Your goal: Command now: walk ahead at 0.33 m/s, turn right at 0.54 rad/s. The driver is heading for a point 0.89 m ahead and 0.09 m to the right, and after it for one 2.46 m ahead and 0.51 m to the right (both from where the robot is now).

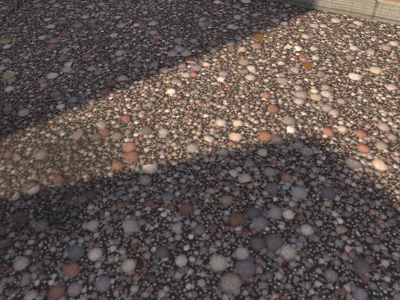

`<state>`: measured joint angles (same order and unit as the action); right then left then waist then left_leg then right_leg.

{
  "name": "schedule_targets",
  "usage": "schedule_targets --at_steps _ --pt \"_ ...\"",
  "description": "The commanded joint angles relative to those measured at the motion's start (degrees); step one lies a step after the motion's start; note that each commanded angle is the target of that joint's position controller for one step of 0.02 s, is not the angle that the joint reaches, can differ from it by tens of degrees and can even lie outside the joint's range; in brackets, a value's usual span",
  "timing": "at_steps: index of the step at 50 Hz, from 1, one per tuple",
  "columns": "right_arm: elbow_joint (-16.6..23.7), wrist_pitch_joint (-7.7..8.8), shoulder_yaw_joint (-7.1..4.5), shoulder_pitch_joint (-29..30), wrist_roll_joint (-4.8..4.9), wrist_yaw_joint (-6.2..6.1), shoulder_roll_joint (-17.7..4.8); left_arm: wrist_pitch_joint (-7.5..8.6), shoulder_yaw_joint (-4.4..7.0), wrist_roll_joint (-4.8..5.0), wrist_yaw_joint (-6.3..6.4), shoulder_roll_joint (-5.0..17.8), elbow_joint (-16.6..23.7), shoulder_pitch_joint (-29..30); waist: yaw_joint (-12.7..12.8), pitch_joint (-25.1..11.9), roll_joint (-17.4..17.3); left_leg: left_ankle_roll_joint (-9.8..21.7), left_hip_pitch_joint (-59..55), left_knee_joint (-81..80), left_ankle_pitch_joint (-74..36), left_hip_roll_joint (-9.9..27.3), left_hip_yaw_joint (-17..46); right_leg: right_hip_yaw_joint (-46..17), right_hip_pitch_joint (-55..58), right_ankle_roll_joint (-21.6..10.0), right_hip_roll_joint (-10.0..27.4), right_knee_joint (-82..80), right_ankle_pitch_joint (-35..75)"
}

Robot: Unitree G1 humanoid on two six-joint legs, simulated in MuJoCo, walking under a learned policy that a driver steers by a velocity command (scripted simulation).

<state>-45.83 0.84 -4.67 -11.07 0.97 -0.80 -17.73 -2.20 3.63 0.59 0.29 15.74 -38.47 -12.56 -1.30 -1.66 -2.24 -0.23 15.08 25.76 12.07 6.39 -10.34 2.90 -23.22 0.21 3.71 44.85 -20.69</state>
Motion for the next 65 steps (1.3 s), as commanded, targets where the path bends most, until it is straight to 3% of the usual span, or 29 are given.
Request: schedule_targets --at_steps 1,2,3,4,6,8,12,16,19,21,22,23,24,25,26,29,35,39,41,44,45,46,47,48,50,52,55,60,65 --pt "5.9 0.40 -1.71 5.5 -0.02 0.43 -5.4 0.64 3.96 0.24 0.15 10.0 -2.8 -12.4 5.4 -0.1 4.8 3.6 10.7 -2.7 26.2 3.7 2.6 1.7 14.6 -5.6 -4.1 -11.9 -3.8" --pt "8.1 0.87 -1.21 11.5 -0.49 0.62 -4.2 1.06 4.98 0.03 0.51 12.3 -4.1 -16.7 8.8 3.2 12.6 -0.1 19.0 12.6 24.4 -1.5 -1.6 -11.8 16.8 -10.3 2.0 -21.1 -14.7" --pt "11.9 2.11 -0.81 18.9 0.91 1.28 -3.5 2.81 4.83 -1.12 0.24 14.1 -3.3 -18.9 11.7 6.4 19.2 0.2 31.8 26.5 24.5 -5.6 5.8 -36.7 19.6 -16.7 12.1 -32.4 -19.9" --pt "11.7 3.59 -0.87 18.1 1.94 2.19 -3.5 4.91 3.79 -1.51 0.19 12.3 -1.1 -14.3 8.3 7.1 15.2 2.4 35.8 32.4 19.1 -3.6 14.2 -42.7 20.1 -18.1 15.7 -35.1 -16.8" --pt "8.2 5.26 -1.66 11.2 0.45 2.91 -6.3 6.43 2.87 0.22 0.04 8.9 0.9 -8.2 3.5 4.7 10.6 4.2 31.9 30.2 9.9 -1.8 15.7 -34.6 19.8 -14.7 13.7 -32.0 -2.8" --pt "6.7 5.93 -1.40 11.6 -0.91 3.29 -5.1 5.91 2.60 0.42 0.36 7.9 1.4 -6.8 2.8 2.6 7.7 3.0 24.8 23.6 2.4 -3.1 13.7 -26.6 17.9 -12.1 9.6 -31.4 4.8" --pt "7.0 5.51 0.12 17.2 -0.63 4.08 -1.2 5.70 3.30 0.80 1.66 8.8 0.4 -10.7 4.3 3.1 6.9 0.6 17.1 9.3 -8.4 -7.4 12.0 -21.2 15.2 -11.2 5.7 -31.4 8.2" --pt "7.9 5.39 0.47 18.9 0.08 3.94 -1.3 5.30 4.04 1.35 2.17 9.3 -0.6 -11.7 4.5 4.0 9.4 -0.5 9.7 1.2 -12.3 -7.7 14.7 -23.0 11.4 -10.2 5.3 -29.8 6.4" --pt "7.4 5.87 -0.06 16.3 0.20 3.37 -2.8 5.05 4.35 1.24 2.46 8.6 -0.5 -10.8 3.2 4.2 9.7 0.3 4.2 -2.0 -12.2 -6.4 16.0 -25.8 9.7 -9.2 4.9 -25.3 5.5" --pt "4.8 6.34 -0.85 8.6 -0.39 2.73 -3.0 4.81 3.56 0.89 2.29 5.1 0.0 -9.9 -0.2 1.1 7.7 1.4 -8.1 -5.6 -14.6 -5.6 14.1 -23.6 4.7 -7.2 0.4 -16.2 5.6" --pt "2.2 6.57 -1.65 -1.3 -1.07 2.63 -4.7 5.00 2.48 0.50 1.76 1.4 0.7 -8.8 -4.4 -3.6 3.2 3.5 -22.0 -4.2 -15.3 0.1 18.4 -19.1 -4.4 -4.9 -3.9 0.1 -1.1" --pt "1.1 6.34 -2.23 -8.9 -2.50 2.58 -8.6 5.25 1.20 -0.83 1.54 -2.5 1.1 -13.6 -2.9 -10.3 -8.5 6.6 -34.7 3.4 -30.9 11.8 29.8 -15.8 -15.2 -2.6 -7.1 20.5 -18.5" --pt "-1.0 5.88 -3.86 -10.8 -1.58 2.86 -12.7 5.94 1.68 2.23 1.58 2.0 1.9 -21.4 0.1 -14.3 -15.3 16.2 -38.6 -1.3 -15.0 19.5 47.0 -14.7 -23.9 -0.7 -5.8 28.1 -14.7" --pt "-0.7 5.75 -3.30 -8.7 -1.15 2.83 -8.6 5.90 2.38 3.27 2.24 5.2 0.3 -18.0 -1.5 -10.2 -8.8 16.8 -34.8 -6.0 2.9 17.3 48.0 -14.6 -28.1 0.1 -2.3 32.4 -9.0" --pt "0.2 5.82 -2.05 -5.0 -0.96 2.69 -4.6 5.72 2.84 2.39 2.47 7.7 0.8 -10.7 -2.8 -3.6 -3.9 14.6 -26.8 -9.0 5.3 14.1 41.8 -13.3 -28.0 0.1 -0.8 31.5 -3.7" --pt "-0.6 5.80 -0.59 0.4 -1.53 2.32 -1.8 5.13 2.66 0.65 1.94 5.6 2.1 -5.6 0.8 3.1 -4.0 13.2 -11.5 -13.1 -7.0 8.8 30.5 -12.9 -20.8 -0.3 1.9 23.4 2.7" --pt "-3.0 5.22 -0.91 -3.2 0.30 1.25 -5.2 6.76 -0.22 -0.23 -0.55 -0.1 5.1 4.8 -1.2 3.4 -1.7 12.1 -8.8 -16.5 -19.9 5.4 17.7 -5.4 -14.9 -1.1 2.2 -1.4 15.0" --pt "-5.0 4.55 -0.94 -8.1 1.29 1.51 -7.5 7.06 -0.20 0.70 -1.85 1.6 7.2 11.4 -2.7 4.0 -2.0 10.8 -10.3 -16.4 -19.3 6.0 15.5 -2.9 -8.4 -2.2 -0.7 -10.6 20.2" --pt "-5.7 4.16 -0.92 -8.7 1.40 1.47 -8.1 7.05 0.46 0.55 -2.20 3.5 7.7 11.3 -1.0 3.7 -2.4 9.6 -13.0 -13.0 -25.7 7.4 15.2 -3.5 -5.4 -4.0 -1.3 -12.5 18.7" --pt "-4.9 3.74 -0.07 -8.0 0.72 1.37 -7.4 7.16 3.45 -0.29 -1.54 9.4 2.9 -6.3 9.0 -6.3 -0.3 5.7 -3.5 10.8 -33.6 2.2 12.2 -3.2 23.6 -8.2 -1.8 -14.2 18.8" --pt "-3.0 4.43 1.75 -12.6 -0.56 1.66 -2.1 6.88 4.66 -1.60 -0.71 15.6 2.7 -13.0 8.9 -15.8 10.9 2.0 15.2 33.5 -7.7 -4.7 9.4 -23.8 44.3 -15.4 14.8 -14.9 15.2" --pt "-3.6 5.13 2.37 -15.2 0.13 1.87 -1.3 6.77 3.74 -0.91 -0.98 13.0 2.5 -14.0 8.3 -23.3 17.9 1.7 22.9 44.8 21.0 -8.2 15.5 -41.6 46.9 -19.8 21.1 -23.0 8.9" --pt "-2.6 5.27 0.59 -10.9 1.86 1.94 -7.0 6.65 2.52 -0.51 -1.11 9.4 2.4 -11.1 8.4 -14.5 12.6 2.3 27.3 47.7 18.3 -5.0 17.4 -35.3 39.9 -17.0 18.8 -25.1 6.8" --pt "-1.4 5.00 0.46 -7.4 2.20 1.81 -7.0 6.67 1.89 -0.27 -1.15 7.7 2.4 -7.5 6.8 -8.0 10.7 2.4 28.2 46.3 13.7 -2.4 15.7 -27.4 32.7 -15.1 16.5 -26.3 8.9" --pt "-1.2 3.44 0.11 -6.1 0.78 1.31 -5.4 7.39 1.03 -0.78 -1.61 4.6 2.0 -1.4 3.0 -1.9 8.0 1.7 23.1 40.6 8.3 1.0 15.8 -18.2 19.8 -13.2 13.1 -31.0 13.2" --pt "-1.7 1.72 0.34 -8.0 0.81 1.21 -2.5 8.73 1.36 -1.23 -1.85 4.6 1.3 1.6 0.5 0.2 7.0 0.9 18.2 37.7 3.2 1.3 15.9 -12.8 13.0 -13.1 11.9 -35.6 15.5" --pt "-0.2 0.93 -0.10 -5.3 0.50 0.95 -1.9 9.96 1.99 -1.42 -1.13 5.5 -0.9 2.2 -0.4 2.9 5.5 0.2 20.3 29.7 -6.9 1.0 17.8 -5.0 12.5 -12.0 10.9 -37.6 21.2" --pt "2.8 1.76 0.79 2.9 0.08 3.10 -0.3 9.47 2.86 -0.59 0.28 7.7 -3.8 -0.3 2.5 4.2 4.1 1.2 17.4 13.0 -22.7 -0.4 14.1 3.8 14.1 -9.8 9.8 -36.7 20.7" --pt "6.9 0.79 0.68 10.1 0.06 4.26 -1.6 7.89 3.93 0.73 0.61 9.6 -6.7 -4.2 4.7 7.9 2.9 3.3 23.1 6.5 -17.6 -0.1 13.9 5.3 24.3 -8.2 13.3 -32.6 18.2"
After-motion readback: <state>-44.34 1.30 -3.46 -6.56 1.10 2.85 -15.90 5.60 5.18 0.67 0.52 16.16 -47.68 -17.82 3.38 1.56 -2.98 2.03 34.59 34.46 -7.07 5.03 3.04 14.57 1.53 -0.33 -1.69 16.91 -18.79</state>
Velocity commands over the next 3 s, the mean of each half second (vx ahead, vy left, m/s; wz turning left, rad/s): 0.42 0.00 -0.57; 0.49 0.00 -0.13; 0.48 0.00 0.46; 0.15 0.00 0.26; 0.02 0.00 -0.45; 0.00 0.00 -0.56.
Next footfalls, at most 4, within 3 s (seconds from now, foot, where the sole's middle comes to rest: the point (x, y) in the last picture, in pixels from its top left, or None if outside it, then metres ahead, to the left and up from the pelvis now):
0.44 left None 0.31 0.08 -0.78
0.88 right None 0.50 -0.26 -0.78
1.44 left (233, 225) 0.82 -0.08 -0.81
1.86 right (264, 176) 1.06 -0.23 -0.82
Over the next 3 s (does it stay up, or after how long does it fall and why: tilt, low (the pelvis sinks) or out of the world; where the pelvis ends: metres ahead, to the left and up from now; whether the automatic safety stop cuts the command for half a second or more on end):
stays up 0.95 -0.14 -0.03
